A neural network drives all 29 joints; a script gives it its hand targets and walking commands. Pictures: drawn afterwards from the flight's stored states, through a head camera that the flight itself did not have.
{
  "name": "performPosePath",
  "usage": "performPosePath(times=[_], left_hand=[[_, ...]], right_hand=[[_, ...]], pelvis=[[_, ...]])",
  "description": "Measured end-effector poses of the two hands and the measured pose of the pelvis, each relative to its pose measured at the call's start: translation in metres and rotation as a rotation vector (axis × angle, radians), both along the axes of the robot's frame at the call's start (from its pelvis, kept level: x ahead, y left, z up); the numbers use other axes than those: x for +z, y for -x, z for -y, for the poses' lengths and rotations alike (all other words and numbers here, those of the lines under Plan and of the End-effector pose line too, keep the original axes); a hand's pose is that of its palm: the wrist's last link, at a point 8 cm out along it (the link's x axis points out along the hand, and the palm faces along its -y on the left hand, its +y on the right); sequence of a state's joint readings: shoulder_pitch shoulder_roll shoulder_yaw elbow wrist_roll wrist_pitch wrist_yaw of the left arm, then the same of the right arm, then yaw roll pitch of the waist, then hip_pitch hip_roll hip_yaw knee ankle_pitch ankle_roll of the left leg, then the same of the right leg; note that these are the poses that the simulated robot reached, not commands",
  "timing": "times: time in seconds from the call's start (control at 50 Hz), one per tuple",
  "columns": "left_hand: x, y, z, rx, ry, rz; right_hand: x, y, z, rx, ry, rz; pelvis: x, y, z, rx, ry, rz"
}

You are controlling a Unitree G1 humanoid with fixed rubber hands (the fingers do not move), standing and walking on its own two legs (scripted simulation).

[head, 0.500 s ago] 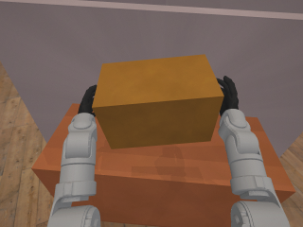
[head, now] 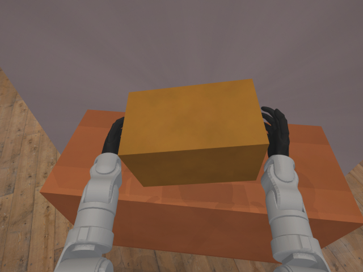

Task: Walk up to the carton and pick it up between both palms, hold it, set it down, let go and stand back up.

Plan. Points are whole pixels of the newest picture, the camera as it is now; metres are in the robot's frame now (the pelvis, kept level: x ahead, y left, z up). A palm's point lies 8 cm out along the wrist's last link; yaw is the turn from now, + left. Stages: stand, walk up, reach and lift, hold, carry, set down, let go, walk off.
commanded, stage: set down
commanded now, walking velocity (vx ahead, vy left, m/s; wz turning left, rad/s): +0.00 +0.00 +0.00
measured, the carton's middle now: (193, 137) +0.39 -0.02 +0.09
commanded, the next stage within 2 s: none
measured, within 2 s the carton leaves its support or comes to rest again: neither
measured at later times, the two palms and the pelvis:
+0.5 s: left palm (114, 157) +0.36 +0.17 +0.05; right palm (268, 151) +0.35 -0.19 +0.09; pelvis +0.02 +0.02 +0.00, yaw -1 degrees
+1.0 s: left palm (127, 160) +0.38 +0.15 +0.01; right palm (271, 154) +0.36 -0.21 +0.05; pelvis +0.02 +0.01 +0.00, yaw -2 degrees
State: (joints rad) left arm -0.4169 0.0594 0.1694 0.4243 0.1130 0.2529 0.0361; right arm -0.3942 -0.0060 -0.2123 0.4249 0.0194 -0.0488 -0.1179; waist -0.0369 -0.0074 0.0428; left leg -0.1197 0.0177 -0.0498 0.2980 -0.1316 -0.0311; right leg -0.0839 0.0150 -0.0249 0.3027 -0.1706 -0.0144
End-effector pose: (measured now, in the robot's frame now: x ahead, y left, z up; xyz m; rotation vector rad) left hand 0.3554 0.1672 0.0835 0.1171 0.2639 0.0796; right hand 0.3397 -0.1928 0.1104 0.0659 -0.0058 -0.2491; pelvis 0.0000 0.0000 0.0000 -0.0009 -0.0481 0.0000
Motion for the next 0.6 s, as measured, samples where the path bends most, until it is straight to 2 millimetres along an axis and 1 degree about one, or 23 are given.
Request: performPosePath(times=[0.12,0.24,0.34,0.46,0.6], left_hand=[[0.003,-0.017,0.004,-0.017,0.017,-0.003],[-0.004,-0.018,0.001,-0.021,0.028,-0.011],[-0.018,-0.014,-0.004,-0.016,0.037,-0.033],[-0.034,-0.009,-0.007,-0.009,0.035,-0.070],[-0.036,-0.014,-0.001,-0.010,0.021,-0.061]], right_hand=[[0.006,-0.009,0.003,-0.021,-0.010,-0.005],[0.004,-0.011,0.000,-0.022,0.002,-0.015],[-0.005,-0.009,-0.006,-0.020,0.009,-0.039],[-0.020,-0.009,-0.009,-0.020,0.006,-0.078],[-0.029,-0.013,-0.003,-0.028,-0.014,-0.071]], pelvis=[[0.001,-0.008,-0.003,-0.014,-0.004,-0.001],[0.001,-0.018,-0.008,-0.019,0.000,0.010],[0.001,-0.021,-0.013,-0.019,0.002,0.014],[0.001,-0.018,-0.017,-0.016,0.006,-0.008],[0.000,-0.013,-0.020,-0.017,0.008,-0.065]])
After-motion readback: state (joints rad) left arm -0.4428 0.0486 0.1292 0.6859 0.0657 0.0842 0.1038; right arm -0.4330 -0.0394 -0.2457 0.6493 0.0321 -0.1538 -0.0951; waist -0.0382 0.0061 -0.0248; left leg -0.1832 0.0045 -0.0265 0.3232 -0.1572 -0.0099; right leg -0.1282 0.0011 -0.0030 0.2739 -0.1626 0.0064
